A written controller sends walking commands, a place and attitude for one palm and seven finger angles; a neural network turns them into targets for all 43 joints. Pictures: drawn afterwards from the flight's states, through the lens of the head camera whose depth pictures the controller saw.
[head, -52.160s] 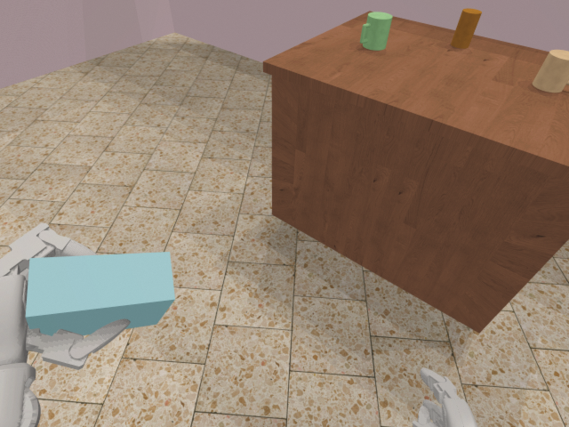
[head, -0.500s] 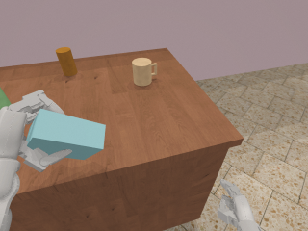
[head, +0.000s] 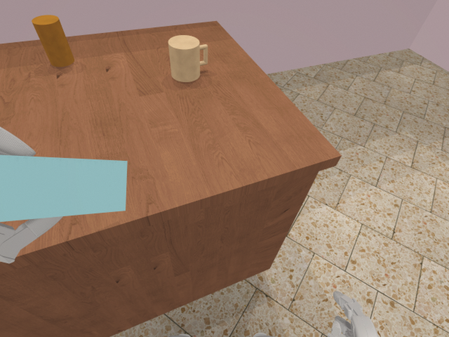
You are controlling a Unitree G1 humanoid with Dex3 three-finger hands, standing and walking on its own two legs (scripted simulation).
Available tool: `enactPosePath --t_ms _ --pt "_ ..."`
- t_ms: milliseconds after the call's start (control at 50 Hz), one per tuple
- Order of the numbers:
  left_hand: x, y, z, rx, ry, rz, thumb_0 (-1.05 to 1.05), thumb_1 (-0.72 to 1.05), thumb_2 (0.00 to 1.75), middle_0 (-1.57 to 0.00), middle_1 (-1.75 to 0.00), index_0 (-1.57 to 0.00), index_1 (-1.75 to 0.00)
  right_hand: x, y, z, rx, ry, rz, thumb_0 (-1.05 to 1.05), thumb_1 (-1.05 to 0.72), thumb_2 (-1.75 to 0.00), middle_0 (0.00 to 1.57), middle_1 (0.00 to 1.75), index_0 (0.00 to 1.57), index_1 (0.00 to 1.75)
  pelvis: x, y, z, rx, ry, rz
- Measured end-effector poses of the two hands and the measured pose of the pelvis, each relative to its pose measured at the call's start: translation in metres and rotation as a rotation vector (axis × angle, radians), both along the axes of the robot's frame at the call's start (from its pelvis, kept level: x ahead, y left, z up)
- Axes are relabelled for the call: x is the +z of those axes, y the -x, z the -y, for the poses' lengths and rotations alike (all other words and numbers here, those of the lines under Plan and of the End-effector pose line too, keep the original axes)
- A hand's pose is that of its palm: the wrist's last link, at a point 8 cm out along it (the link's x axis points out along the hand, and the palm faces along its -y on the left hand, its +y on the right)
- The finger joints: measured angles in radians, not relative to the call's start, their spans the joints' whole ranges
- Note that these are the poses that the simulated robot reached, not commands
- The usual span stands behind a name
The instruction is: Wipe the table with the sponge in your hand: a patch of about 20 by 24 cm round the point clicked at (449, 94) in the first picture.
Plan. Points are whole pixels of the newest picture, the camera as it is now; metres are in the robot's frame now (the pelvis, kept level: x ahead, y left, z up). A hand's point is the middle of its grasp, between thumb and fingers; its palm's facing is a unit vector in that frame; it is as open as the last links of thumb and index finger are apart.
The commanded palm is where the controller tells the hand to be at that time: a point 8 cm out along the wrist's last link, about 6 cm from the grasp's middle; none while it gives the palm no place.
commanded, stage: step back with the hand held close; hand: left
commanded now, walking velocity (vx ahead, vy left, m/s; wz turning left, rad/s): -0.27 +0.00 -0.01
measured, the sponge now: (69, 183) +0.24 +0.20 +0.23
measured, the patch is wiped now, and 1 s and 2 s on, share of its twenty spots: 1.00 1.00 1.00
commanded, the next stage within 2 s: stop stepping back and stand still in 0.50 s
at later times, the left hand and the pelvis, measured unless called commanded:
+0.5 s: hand out of the picture +0.10 +0.23 +0.29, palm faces +0.54 -0.77 -0.33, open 9.8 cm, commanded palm +0.04 +0.27 +0.27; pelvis -0.12 -0.01 +0.01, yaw +0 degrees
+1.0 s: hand out of the picture -0.05 +0.21 +0.27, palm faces +0.58 -0.75 -0.31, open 9.8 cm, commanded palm -0.12 +0.24 +0.27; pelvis -0.26 -0.05 -0.01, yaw +3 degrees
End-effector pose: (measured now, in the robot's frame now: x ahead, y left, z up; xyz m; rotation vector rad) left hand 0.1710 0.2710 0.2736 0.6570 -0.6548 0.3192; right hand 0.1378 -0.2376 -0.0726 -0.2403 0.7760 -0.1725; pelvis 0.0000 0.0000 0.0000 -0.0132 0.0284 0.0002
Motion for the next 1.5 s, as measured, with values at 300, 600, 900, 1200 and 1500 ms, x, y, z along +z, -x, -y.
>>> enactPosePath --t_ms 300,600,900,1200,1500 --pt "-0.019 0.058 -0.001 -0.056 0.134 0.024 -0.01 -0.51 1.09 -0.76 -1.4 -0.79 -1.35 0.014 0.016 -0.02 0.082 0.0 0.091 0.01 -0.9 -0.9 0.21 0.3 0.21 0.3 -0.008 0.06 -0.002 0.056 0.0 -0.002" --pt "0.008 0.134 0.027 -0.02 0.08 0.067 -0.01 -0.51 1.09 -0.75 -1.4 -0.79 -1.36 -0.004 0.124 0.001 0.063 -0.114 0.096 0.01 -0.9 -0.9 0.21 0.3 0.21 0.3 -0.002 0.152 0.023 -0.004 0.053 0.061" --pt "0.001 0.243 0.015 0.059 0.116 0.094 -0.01 -0.52 1.09 -0.76 -1.39 -0.8 -1.35 -0.005 0.256 0.043 -0.046 -0.032 0.041 0.01 -0.91 -0.9 0.2 0.3 0.2 0.3 -0.006 0.241 0.037 0.025 -0.042 0.053" --pt "-0.012 0.319 0.045 -0.023 0.145 0.014 -0.01 -0.51 1.09 -0.76 -1.39 -0.8 -1.35 0.007 0.29 0.041 0.025 -0.012 0.078 0.01 -0.9 -0.9 0.21 0.3 0.21 0.3 -0.002 0.303 0.047 0.029 0.007 0.031" --pt "-0.012 0.332 0.07 0.037 0.159 -0.045 -0.01 -0.51 1.09 -0.76 -1.4 -0.79 -1.36 -0.007 0.313 0.055 0.072 -0.086 0.042 0.01 -0.9 -0.9 0.21 0.3 0.21 0.3 0.002 0.326 0.075 0.052 0.024 0.053"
